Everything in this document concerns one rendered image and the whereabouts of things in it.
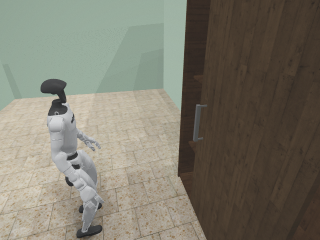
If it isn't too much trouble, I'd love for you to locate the robot right hand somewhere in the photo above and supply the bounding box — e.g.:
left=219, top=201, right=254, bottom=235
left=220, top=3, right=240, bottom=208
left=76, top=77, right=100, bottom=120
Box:
left=79, top=185, right=104, bottom=210

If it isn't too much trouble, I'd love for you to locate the robot right upper arm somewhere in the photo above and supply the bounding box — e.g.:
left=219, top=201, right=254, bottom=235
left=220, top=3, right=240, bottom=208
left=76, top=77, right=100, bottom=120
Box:
left=48, top=117, right=68, bottom=163

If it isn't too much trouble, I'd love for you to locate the humanoid robot torso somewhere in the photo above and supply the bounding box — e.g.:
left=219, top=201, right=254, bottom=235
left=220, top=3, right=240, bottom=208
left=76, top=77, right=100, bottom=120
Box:
left=47, top=105, right=82, bottom=170

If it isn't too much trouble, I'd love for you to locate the left robot foot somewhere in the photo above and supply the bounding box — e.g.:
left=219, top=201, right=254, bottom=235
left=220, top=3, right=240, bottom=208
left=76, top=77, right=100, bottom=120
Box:
left=79, top=203, right=102, bottom=213

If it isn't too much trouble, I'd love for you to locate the handle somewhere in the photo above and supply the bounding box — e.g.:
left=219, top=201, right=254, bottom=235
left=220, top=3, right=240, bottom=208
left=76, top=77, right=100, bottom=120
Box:
left=193, top=104, right=207, bottom=142

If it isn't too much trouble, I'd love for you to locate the robot left hand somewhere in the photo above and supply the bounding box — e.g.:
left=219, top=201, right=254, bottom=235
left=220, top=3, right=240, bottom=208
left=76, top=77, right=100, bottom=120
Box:
left=84, top=137, right=101, bottom=152

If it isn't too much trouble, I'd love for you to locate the right robot forearm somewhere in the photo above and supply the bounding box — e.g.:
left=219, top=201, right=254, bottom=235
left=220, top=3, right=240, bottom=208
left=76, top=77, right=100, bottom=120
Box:
left=54, top=154, right=87, bottom=191

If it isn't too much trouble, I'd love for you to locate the wardrobe door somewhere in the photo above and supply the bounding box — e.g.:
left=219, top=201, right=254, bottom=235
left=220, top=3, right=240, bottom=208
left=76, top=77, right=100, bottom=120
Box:
left=291, top=185, right=320, bottom=240
left=190, top=0, right=320, bottom=240

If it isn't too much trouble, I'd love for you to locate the left robot forearm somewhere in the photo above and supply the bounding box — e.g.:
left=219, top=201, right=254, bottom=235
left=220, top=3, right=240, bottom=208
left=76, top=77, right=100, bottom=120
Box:
left=76, top=127, right=88, bottom=142

